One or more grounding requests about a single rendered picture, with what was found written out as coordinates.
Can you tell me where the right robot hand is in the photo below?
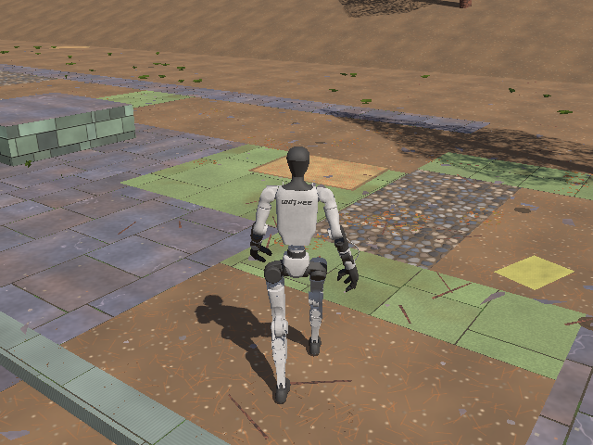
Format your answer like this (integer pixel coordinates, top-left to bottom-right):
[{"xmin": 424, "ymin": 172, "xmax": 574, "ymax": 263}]
[{"xmin": 337, "ymin": 265, "xmax": 359, "ymax": 292}]

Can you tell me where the robot left shin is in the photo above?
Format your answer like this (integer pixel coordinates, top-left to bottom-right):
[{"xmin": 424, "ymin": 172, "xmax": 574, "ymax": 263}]
[{"xmin": 271, "ymin": 321, "xmax": 287, "ymax": 389}]

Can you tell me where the robot right shin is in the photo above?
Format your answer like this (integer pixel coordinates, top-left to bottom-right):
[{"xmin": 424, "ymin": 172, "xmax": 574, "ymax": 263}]
[{"xmin": 309, "ymin": 291, "xmax": 323, "ymax": 343}]

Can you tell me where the left robot forearm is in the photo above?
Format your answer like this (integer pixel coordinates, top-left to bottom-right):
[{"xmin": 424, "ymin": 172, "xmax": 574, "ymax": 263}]
[{"xmin": 250, "ymin": 222, "xmax": 263, "ymax": 250}]

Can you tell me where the left robot upper arm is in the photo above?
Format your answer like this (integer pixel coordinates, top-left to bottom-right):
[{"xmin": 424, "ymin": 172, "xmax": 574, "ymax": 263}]
[{"xmin": 253, "ymin": 185, "xmax": 279, "ymax": 235}]

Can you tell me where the robot shin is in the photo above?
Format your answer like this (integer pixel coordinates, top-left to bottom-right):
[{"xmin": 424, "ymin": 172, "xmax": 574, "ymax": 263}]
[
  {"xmin": 271, "ymin": 321, "xmax": 287, "ymax": 389},
  {"xmin": 309, "ymin": 291, "xmax": 323, "ymax": 343}
]

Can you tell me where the right robot forearm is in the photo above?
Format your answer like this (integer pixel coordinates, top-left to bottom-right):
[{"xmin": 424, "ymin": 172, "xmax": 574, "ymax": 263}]
[{"xmin": 334, "ymin": 225, "xmax": 356, "ymax": 270}]

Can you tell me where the left robot hand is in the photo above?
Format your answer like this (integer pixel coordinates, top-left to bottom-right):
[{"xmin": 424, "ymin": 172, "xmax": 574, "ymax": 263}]
[{"xmin": 250, "ymin": 246, "xmax": 272, "ymax": 262}]

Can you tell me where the right robot upper arm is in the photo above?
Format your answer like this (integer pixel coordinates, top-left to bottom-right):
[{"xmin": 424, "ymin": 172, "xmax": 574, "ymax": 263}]
[{"xmin": 317, "ymin": 187, "xmax": 343, "ymax": 240}]

